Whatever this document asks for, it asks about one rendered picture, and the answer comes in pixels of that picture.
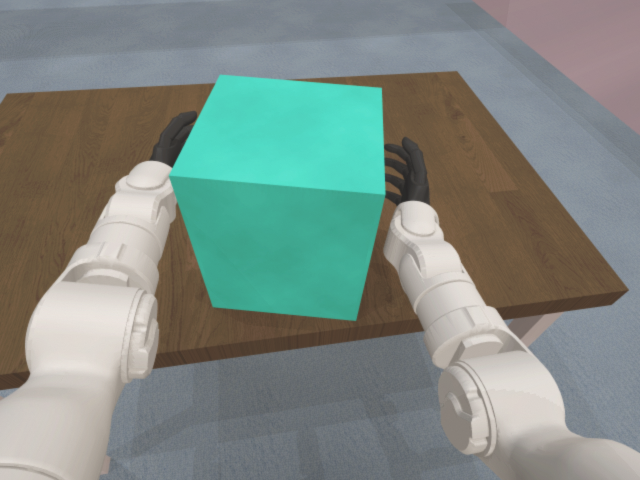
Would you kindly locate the robot left upper arm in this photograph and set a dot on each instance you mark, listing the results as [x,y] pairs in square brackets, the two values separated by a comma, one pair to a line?
[89,341]

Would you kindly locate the right robot hand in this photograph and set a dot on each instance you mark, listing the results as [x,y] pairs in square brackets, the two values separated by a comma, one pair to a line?
[415,186]

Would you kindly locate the robot right forearm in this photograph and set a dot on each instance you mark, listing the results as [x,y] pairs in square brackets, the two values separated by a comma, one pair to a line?
[456,321]

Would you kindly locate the robot left forearm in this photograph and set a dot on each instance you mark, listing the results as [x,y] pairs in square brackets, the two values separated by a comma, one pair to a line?
[128,240]

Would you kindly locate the carton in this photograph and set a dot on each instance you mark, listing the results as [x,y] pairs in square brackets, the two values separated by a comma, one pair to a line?
[281,186]

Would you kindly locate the table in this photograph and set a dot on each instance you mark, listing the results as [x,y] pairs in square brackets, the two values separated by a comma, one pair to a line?
[62,152]

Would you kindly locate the left robot hand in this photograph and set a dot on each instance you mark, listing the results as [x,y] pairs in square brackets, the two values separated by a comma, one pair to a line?
[172,139]

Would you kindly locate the robot right upper arm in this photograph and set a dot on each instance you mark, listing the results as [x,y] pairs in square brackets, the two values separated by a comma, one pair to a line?
[505,409]

